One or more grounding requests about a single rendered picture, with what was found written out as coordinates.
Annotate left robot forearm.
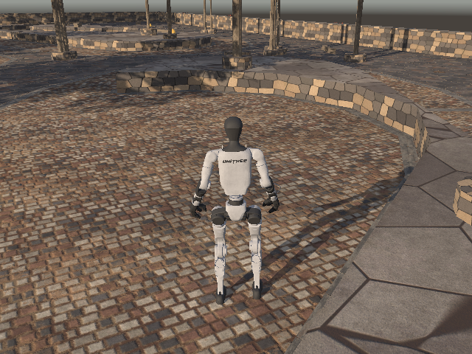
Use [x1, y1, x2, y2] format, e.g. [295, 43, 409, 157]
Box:
[192, 179, 206, 206]

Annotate robot left hand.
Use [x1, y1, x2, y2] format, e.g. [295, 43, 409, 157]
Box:
[190, 203, 207, 219]

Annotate robot left upper arm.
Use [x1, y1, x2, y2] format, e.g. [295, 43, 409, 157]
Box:
[199, 149, 219, 190]

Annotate right robot foot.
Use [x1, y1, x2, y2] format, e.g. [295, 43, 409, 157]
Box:
[252, 280, 263, 299]

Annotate robot right upper arm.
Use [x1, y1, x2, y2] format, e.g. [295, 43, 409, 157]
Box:
[249, 147, 271, 188]

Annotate robot left thigh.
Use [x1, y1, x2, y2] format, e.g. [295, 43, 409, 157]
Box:
[211, 206, 227, 258]

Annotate robot right hand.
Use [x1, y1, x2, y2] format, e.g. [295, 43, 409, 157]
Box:
[263, 198, 280, 213]

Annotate right robot forearm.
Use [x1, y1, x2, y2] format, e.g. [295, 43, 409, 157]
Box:
[264, 176, 277, 201]

